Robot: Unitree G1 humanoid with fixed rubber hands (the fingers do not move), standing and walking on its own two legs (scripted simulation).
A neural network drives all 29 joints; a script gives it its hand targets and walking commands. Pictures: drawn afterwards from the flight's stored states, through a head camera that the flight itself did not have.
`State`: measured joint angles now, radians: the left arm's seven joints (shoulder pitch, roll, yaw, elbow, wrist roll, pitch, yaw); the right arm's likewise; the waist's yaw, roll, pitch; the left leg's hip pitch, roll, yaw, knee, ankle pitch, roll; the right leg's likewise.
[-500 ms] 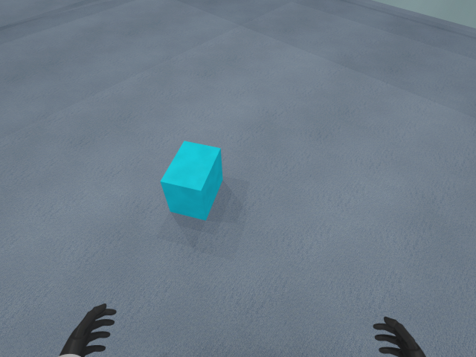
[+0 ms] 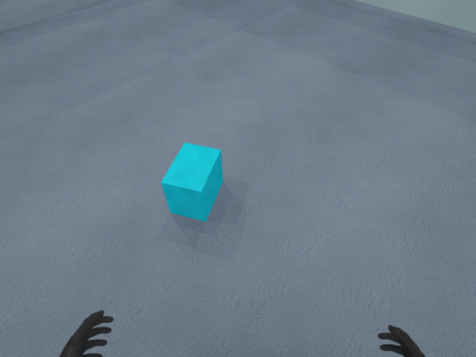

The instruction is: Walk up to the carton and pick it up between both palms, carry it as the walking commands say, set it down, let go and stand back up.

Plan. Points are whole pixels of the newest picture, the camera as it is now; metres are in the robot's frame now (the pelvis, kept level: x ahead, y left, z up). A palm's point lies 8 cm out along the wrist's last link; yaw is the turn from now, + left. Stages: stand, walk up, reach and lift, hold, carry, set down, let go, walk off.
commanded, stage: walk up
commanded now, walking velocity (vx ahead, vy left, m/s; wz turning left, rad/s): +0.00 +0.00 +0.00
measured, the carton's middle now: (195, 181) +0.98 +0.22 -0.63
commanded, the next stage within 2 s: none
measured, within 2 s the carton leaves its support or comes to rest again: neither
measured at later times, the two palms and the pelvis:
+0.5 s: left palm out of the picture +0.11 +0.43 -0.13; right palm (301, 317) +0.21 -0.10 -0.11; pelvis +0.09 +0.15 -0.01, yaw +7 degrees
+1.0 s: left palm (41, 222) +0.42 +0.47 -0.10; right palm (265, 264) +0.32 -0.04 -0.12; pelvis +0.30 +0.21 +0.00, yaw +15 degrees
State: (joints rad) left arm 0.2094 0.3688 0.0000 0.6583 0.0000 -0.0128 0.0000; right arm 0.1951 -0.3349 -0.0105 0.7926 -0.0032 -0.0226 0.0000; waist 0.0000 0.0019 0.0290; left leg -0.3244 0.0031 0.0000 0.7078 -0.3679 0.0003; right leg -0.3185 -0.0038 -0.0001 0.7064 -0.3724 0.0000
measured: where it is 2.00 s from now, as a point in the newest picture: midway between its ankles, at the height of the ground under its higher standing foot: (175, 300)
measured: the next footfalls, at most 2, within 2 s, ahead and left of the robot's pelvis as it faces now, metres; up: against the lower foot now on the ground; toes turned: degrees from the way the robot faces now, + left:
left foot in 0.46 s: +0.13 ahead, +0.28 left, +0.00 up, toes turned +8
right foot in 0.94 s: +0.42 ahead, +0.11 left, +0.00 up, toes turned +11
